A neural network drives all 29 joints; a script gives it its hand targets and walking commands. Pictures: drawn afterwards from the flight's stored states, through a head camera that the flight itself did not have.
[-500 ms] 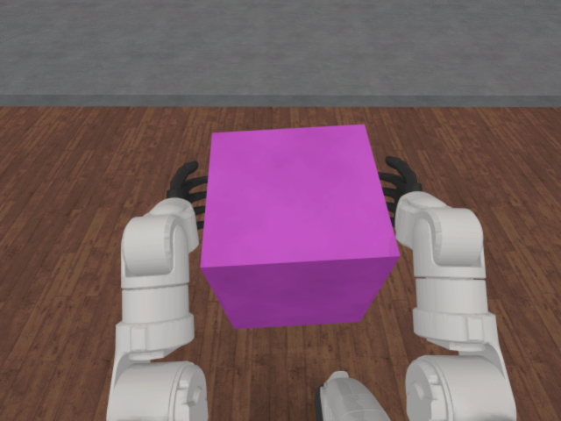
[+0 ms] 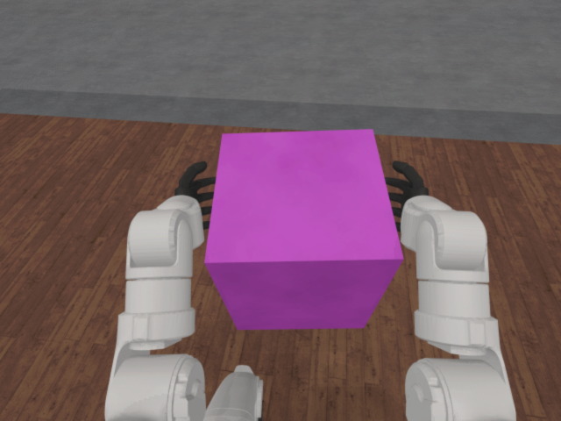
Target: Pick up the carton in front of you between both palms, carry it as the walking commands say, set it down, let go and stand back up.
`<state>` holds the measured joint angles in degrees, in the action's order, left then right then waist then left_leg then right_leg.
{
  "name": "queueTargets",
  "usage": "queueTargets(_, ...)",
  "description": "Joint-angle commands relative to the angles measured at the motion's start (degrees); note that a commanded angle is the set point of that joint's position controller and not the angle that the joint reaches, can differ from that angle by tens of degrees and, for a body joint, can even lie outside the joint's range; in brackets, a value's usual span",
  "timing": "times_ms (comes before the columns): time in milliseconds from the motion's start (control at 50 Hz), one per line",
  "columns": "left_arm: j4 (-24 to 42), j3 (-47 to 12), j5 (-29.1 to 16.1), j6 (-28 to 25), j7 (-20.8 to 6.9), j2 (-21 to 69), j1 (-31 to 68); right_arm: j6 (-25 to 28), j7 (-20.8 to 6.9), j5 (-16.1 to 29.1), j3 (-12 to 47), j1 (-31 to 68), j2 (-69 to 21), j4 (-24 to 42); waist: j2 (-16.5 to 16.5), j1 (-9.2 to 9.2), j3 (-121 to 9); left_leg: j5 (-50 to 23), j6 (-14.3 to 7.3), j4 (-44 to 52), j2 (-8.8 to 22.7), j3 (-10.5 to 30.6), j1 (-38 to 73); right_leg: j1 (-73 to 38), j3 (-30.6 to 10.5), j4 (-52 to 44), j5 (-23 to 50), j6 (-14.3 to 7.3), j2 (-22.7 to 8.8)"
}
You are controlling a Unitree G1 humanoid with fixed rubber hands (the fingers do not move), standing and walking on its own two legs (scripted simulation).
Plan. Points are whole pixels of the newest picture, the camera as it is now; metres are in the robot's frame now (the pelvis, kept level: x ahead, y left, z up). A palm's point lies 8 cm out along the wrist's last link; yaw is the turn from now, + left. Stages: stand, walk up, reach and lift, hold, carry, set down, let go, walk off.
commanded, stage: carry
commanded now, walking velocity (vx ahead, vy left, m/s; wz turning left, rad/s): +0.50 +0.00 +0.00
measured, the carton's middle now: (298, 238) +0.37 +0.02 +0.02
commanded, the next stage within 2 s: none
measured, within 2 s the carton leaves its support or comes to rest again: neither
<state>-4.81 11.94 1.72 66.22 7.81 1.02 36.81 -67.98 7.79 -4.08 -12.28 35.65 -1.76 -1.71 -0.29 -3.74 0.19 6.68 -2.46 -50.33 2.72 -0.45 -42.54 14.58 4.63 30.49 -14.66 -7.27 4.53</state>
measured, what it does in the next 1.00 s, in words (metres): goes down: left foot 0.04 m lower, then right foot 0.04 m lower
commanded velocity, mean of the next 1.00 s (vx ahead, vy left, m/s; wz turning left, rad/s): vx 0.50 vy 0.00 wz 0.00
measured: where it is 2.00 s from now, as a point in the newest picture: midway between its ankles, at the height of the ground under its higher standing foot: (307, 198)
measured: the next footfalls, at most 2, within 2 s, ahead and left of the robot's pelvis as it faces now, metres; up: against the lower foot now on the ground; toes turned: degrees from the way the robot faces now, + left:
left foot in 0.16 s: +0.29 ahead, +0.07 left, -0.04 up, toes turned +1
right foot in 0.70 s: +0.61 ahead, -0.06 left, -0.08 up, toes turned -2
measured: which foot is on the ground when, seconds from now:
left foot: up 0.00-0.14, down 0.16-0.72, up 0.74-1.00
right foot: down 0.00-0.18, up 0.20-0.68, down 0.70-1.00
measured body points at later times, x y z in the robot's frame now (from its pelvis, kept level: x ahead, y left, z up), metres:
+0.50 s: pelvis +0.30 +0.03 -0.04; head +0.35 +0.04 +0.41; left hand +0.68 +0.15 +0.04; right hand +0.65 -0.15 +0.05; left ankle +0.25 +0.07 -0.77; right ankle +0.40 -0.14 -0.71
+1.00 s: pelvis +0.59 -0.03 -0.08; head +0.64 -0.04 +0.37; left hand +0.95 +0.14 +0.01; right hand +0.97 -0.16 +0.00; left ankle +0.66 +0.13 -0.74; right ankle +0.57 -0.06 -0.81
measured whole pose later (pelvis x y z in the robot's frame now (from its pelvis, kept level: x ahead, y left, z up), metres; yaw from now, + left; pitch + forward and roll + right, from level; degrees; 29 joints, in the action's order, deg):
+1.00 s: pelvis +0.59 -0.03 -0.08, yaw +0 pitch +5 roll +2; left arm -7.0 12.0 1.8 66.9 7.6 0.4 36.1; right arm -68.6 7.2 -3.5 -11.4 36.3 -1.2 -5.4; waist -0.3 -3.1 -0.3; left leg 15.9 -2.0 -60.2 2.9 0.8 -41.6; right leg 19.8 5.7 32.1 -10.7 -7.8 4.1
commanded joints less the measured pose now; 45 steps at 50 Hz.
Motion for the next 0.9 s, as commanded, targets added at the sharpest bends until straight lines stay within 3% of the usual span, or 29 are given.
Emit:
queueTargets(0, 8.4, -39.2, -26.4, -0.1, -14.9, 61.8, 40.7, 2.0, -9.9, 21.3, 38.5, 39.7, -58.2, 5.8, -4.7, -2.14, -26.4, -7.9, -0.4, 10.3, -4.1, -5.5, -2.5, -27.3, -10.7, 0.3, 48.7, -1.0, -10.5)
queueTargets(60, 5.1, -38.5, -25.1, 0.4, -15.0, 60.0, 37.2, 0.9, -10.7, 20.4, 38.0, 37.2, -56.0, 3.5, -5.8, -3.1, -24.6, -15.4, -2.2, 22.2, -6.7, -7.6, 5.0, -26.5, -8.3, 3.7, 47.3, -0.4, -9.2)
queueTargets(80, 3.7, -38.3, -24.8, 0.5, -15.2, 59.8, 36.4, 0.6, -11.1, 20.1, 37.4, 36.7, -55.4, 2.4, -6.0, -2.09, -24.8, -18.4, -3.2, 25.8, -7.2, -7.7, 11.6, -23.8, -7.1, 6.9, 47.1, 0.4, -9.0)
queueTargets(100, 2.5, -38.1, -24.6, 0.5, -15.4, 59.8, 36.2, 0.5, -11.4, 19.6, 36.6, 36.2, -54.9, 1.0, -6.4, 0.07, -25.9, -19.6, -3.8, 27.3, -7.5, -8.3, 19.2, -20.8, -6.1, 11.4, 48.4, 1.4, -9.2)
queueTargets(120, 1.3, -38.1, -24.5, 0.5, -15.6, 60.0, 37.2, 0.5, -11.8, 19.0, 35.7, 35.7, -54.6, -0.4, -5.2, 3.5, -27.4, -22.1, -4.2, 30.5, -6.1, -8.1, 28.6, -16.2, -3.4, 18.9, 45.6, 3.0, -9.0)
queueTargets(140, 0.2, -38.0, -24.5, 0.4, -15.9, 60.1, 38.5, 0.5, -12.2, 18.5, 34.4, 34.9, -53.9, -1.7, -2.3, 5.95, -28.1, -27.4, -4.2, 28.2, -0.6, -3.0, 40.2, -5.4, -2.4, 27.4, 31.9, 4.2, -7.1)
queueTargets(160, -1.1, -37.6, -24.4, 0.5, -16.1, 60.4, 39.3, 0.3, -12.8, 18.5, 32.7, 34.4, -53.2, -3.4, 5.1, 5.03, -29.7, -53.1, -4.1, 16.4, 10.4, 8.7, 52.3, 8.5, -0.3, 35.6, -5.6, 4.8, -3.4)
queueTargets(180, -3.7, -36.6, -23.9, 1.0, -15.8, 61.5, 39.6, 0.4, -12.8, 17.5, 31.5, 36.2, -51.3, -5.5, 16.6, 7.56, -35.5, -49.1, -17.1, 15.3, 20.9, 27.6, 66.7, 25.1, -4.6, 52.0, -22.4, 7.6, 2.2)
queueTargets(200, -3.3, -36.2, -23.7, 1.0, -15.4, 61.4, 39.5, 0.6, -13.3, 18.8, 32.2, 34.2, -53.7, -7.6, 13.9, 8.5, -37.5, -22.4, -19.7, 19.9, 20.6, 34.4, 66.3, 31.4, -7.1, 56.2, -20.9, 5.7, -0.5)
queueTargets(220, -1.6, -36.4, -23.7, 0.7, -15.1, 62.2, 42.1, 1.1, -13.9, 21.1, 33.4, 36.9, -57.2, -5.8, 8.9, 8.18, -33.3, -9.2, -17.1, 23.7, 15.8, 31.3, 59.1, 32.5, -7.1, 52.3, -16.6, 4.1, -2.4)
queueTargets(240, -0.2, -36.1, -23.3, 0.2, -14.6, 63.3, 44.1, 1.4, -14.5, 23.8, 34.9, 42.3, -60.5, -2.7, 2.6, 7.08, -30.1, -5.0, -14.1, 25.9, 13.6, 27.7, 52.5, 30.6, -7.0, 47.4, -12.7, 3.9, -4.0)
queueTargets(260, 1.1, -35.6, -22.8, -0.3, -13.9, 63.9, 44.5, 1.7, -14.9, 26.1, 36.6, 46.9, -63.1, 0.0, 1.3, 6.09, -27.9, -6.5, -13.1, 27.1, 12.7, 25.1, 46.9, 28.6, -6.9, 43.3, -10.7, 4.1, -5.0)
queueTargets(320, 4.1, -35.3, -21.2, -0.9, -12.1, 64.2, 41.8, 2.4, -14.8, 29.5, 39.3, 48.7, -65.8, 4.1, 3.4, 5.38, -27.6, -11.0, -11.1, 28.7, 10.9, 18.8, 40.7, 23.7, -5.5, 34.9, -8.1, 5.7, -6.0)
queueTargets(380, 5.3, -36.3, -19.8, -1.4, -10.9, 63.4, 37.8, 2.7, -14.7, 29.5, 39.6, 44.7, -64.9, 5.0, 5.5, 6.93, -29.0, -28.5, -10.1, 25.7, 9.9, 14.2, 47.3, 28.5, -4.0, 28.4, -2.1, 6.2, -6.3)
queueTargets(420, 6.3, -37.3, -19.2, -1.6, -10.6, 62.5, 36.5, 2.9, -14.7, 29.1, 39.9, 42.8, -63.9, 5.6, 6.1, 7.54, -29.6, -35.6, -8.9, 24.0, 8.9, 11.8, 51.0, 30.8, -3.5, 25.2, 2.9, 5.9, -6.2)
queueTargets(480, 9.1, -38.9, -19.5, -1.6, -10.4, 60.8, 37.3, 3.0, -14.7, 29.0, 40.6, 42.3, -62.0, 7.5, 6.6, 8.28, -28.2, -38.4, -7.6, 22.6, 6.3, 8.6, 53.3, 31.2, -2.3, 18.1, 10.2, 5.1, -5.2)
queueTargets(580, 7.7, -38.4, -18.9, 0.5, -10.8, 56.2, 35.7, 1.7, -14.4, 27.2, 39.8, 37.9, -57.4, 4.7, 6.2, 10.64, -24.2, -34.9, -7.2, 18.9, 3.0, 5.5, 54.0, 25.6, 1.3, 0.1, 22.0, 3.6, -2.2)
queueTargets(620, 5.2, -36.9, -18.1, 1.4, -11.3, 54.7, 34.5, 1.3, -14.5, 26.6, 39.2, 37.4, -56.5, 2.1, 6.7, 9.49, -23.3, -32.5, -6.4, 15.2, 2.9, 4.1, 50.4, 17.3, 1.3, -6.2, 26.3, 2.1, -1.9)
queueTargets(660, 1.9, -34.7, -17.2, 2.0, -11.8, 53.3, 32.9, 0.9, -14.7, 26.6, 38.7, 38.2, -56.5, -0.3, 6.0, 4.61, -25.5, -33.9, -3.9, 3.9, 1.8, 0.0, 43.9, 1.2, 3.3, -10.5, 28.9, 1.3, -1.5)
queueTargets(680, 0.8, -33.6, -16.9, 2.1, -12.1, 52.7, 32.9, 0.8, -14.8, 26.5, 38.3, 38.9, -56.4, -1.4, 2.8, 1.84, -27.4, -21.6, -2.6, -5.7, 0.4, -1.2, 34.7, -10.2, -0.7, -7.6, 31.9, 1.5, -6.0)
queueTargets(700, -1.2, -31.9, -16.6, 2.4, -12.5, 52.0, 32.3, 0.6, -14.8, 26.3, 37.7, 40.3, -56.4, -2.5, -4.8, 2.31, -30.2, 10.6, -1.8, -14.4, -2.4, -2.8, 21.5, -22.4, -12.7, 3.3, 53.8, 2.1, -17.0)
queueTargets(720, -2.8, -30.7, -15.6, 2.3, -12.4, 50.1, 34.4, -0.2, -14.5, 26.3, 36.6, 41.3, -58.5, -4.6, -18.1, 0.71, -35.5, 30.5, 1.4, -31.3, -9.0, 0.4, 2.5, -38.2, -33.2, 3.4, 49.1, -10.9, -28.4)
queueTargets(740, -4.4, -30.8, -17.2, 2.2, -12.9, 53.1, 32.9, -0.2, -14.1, 25.7, 36.0, 42.1, -57.3, -3.4, -14.1, -0.46, -36.1, 28.4, -0.1, -34.3, -6.6, 2.4, -2.0, -35.7, -38.1, -1.1, 24.6, -12.5, -27.1)
queueTargets(760, -2.6, -31.5, -19.1, 1.8, -13.6, 56.0, 35.6, 0.0, -13.9, 25.7, 35.9, 44.4, -59.4, -2.6, -9.7, 0.17, -32.2, 24.9, -0.9, -31.7, -4.9, 2.6, -2.5, -28.9, -34.6, -4.0, 14.3, -9.6, -22.7)
queueTargets(780, 0.1, -33.1, -21.1, 1.5, -14.2, 59.1, 40.5, 0.4, -13.6, 25.3, 35.6, 45.6, -60.8, -1.8, -3.5, 1.12, -29.1, 21.5, -1.0, -27.6, -3.6, 2.6, -1.1, -22.1, -31.2, -5.9, 12.1, -7.3, -21.0)
queueTargets(820, 4.1, -36.1, -25.0, 0.9, -14.8, 63.9, 47.4, 0.9, -12.7, 24.9, 35.3, 46.6, -62.4, 0.0, -1.5, 2.26, -27.2, 18.2, -0.7, -21.5, -1.3, 2.9, 2.7, -13.6, -27.0, -8.3, 11.9, -5.9, -19.7)
queueTargets(860, 6.2, -37.2, -27.1, 0.3, -15.0, 65.7, 48.8, 1.5, -11.8, 24.4, 35.6, 44.9, -63.3, 1.1, -2.9, 2.46, -27.6, 16.3, 0.0, -17.6, -0.8, 1.8, 3.7, -11.7, -23.8, -8.6, 14.6, -5.2, -18.5)
queueTargets(880, 6.6, -37.5, -27.4, 0.1, -15.0, 66.0, 48.1, 1.8, -11.4, 24.0, 35.7, 43.6, -63.2, 1.4, -3.7, 2.26, -28.1, 14.7, 0.3, -15.8, -0.6, 1.5, 2.3, -13.3, -22.4, -7.8, 19.5, -5.0, -18.1)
